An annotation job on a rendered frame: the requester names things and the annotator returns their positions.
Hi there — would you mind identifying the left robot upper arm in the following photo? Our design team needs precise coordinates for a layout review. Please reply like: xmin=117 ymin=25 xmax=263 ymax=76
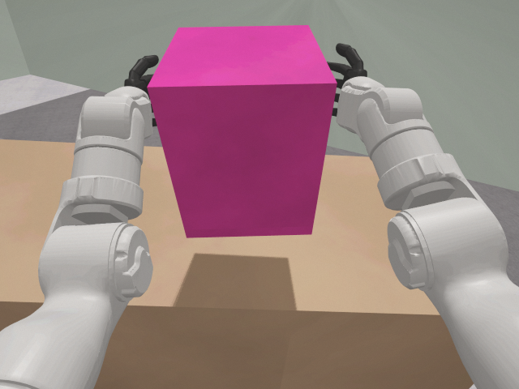
xmin=0 ymin=222 xmax=153 ymax=389

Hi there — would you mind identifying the carton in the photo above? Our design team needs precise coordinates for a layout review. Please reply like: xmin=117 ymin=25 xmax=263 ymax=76
xmin=147 ymin=25 xmax=337 ymax=238

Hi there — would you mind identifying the right robot upper arm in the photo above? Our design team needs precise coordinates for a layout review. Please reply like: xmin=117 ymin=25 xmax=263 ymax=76
xmin=388 ymin=196 xmax=519 ymax=389

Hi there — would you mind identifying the robot right forearm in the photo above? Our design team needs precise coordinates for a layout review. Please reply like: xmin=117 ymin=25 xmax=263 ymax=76
xmin=336 ymin=76 xmax=508 ymax=265

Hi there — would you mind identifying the robot left forearm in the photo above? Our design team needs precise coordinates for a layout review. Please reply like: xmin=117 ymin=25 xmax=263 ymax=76
xmin=38 ymin=86 xmax=153 ymax=294

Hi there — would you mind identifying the pedestal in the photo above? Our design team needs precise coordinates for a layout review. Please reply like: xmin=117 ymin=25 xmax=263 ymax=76
xmin=0 ymin=139 xmax=474 ymax=389

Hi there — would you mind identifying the left robot hand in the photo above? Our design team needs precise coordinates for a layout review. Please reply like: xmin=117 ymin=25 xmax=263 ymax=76
xmin=124 ymin=55 xmax=159 ymax=126

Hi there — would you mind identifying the right robot hand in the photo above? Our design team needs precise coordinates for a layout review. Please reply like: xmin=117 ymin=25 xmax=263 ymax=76
xmin=327 ymin=43 xmax=367 ymax=116

